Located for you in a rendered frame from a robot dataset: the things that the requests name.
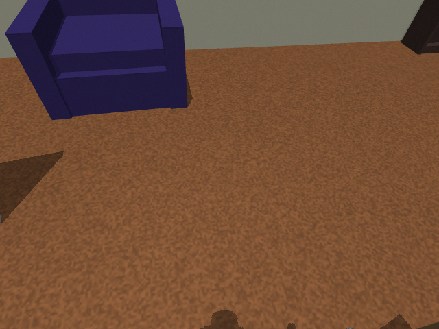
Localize armchair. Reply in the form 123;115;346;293
5;0;188;120

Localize bookshelf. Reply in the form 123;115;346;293
401;0;439;55

